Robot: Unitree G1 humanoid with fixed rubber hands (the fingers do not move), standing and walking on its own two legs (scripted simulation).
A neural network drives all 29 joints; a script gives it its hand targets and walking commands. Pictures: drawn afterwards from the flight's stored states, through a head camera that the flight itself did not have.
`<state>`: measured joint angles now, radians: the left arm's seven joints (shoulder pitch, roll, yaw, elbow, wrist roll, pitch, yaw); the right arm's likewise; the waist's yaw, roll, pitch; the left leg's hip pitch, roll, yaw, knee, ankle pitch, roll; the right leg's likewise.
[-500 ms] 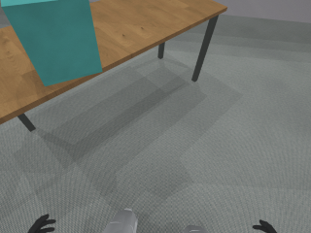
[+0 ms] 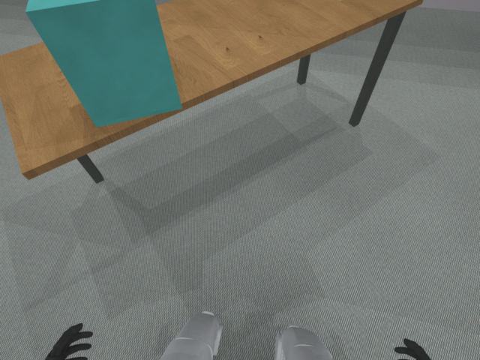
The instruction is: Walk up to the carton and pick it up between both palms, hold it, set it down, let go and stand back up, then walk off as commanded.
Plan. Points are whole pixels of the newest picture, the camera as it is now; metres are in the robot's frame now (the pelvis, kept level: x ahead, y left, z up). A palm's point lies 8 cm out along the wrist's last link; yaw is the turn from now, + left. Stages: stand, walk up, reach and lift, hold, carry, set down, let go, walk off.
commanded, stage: walk up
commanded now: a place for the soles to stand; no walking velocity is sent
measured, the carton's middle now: (117, 39) +0.78 +0.31 +0.08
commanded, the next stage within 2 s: none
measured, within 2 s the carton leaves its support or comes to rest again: neither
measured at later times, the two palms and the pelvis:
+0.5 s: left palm out of the picture -0.02 +0.38 -0.12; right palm out of the picture +0.09 -0.23 -0.08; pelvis -0.06 +0.07 +0.00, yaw +12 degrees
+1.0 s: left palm out of the picture -0.11 +0.38 -0.11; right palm out of the picture +0.06 -0.22 -0.10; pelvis -0.11 +0.05 -0.01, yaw +18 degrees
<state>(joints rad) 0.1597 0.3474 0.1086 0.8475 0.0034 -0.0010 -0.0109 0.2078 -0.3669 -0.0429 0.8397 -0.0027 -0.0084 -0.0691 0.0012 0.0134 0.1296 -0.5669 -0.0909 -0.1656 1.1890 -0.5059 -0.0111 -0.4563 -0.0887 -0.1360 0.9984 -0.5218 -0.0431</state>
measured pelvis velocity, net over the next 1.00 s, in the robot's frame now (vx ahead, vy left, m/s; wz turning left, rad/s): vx -0.11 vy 0.05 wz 0.31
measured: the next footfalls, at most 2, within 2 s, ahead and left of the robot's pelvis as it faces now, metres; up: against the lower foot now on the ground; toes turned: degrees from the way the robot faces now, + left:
left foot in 0.28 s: +0.05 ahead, +0.19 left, +0.00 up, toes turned +3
right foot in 0.68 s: -0.01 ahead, -0.06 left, +0.00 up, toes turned +7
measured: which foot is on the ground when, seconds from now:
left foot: up 0.00-0.26, down 0.28-0.68, up 0.70-1.00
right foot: down 0.00-0.30, up 0.32-0.66, down 0.68-1.00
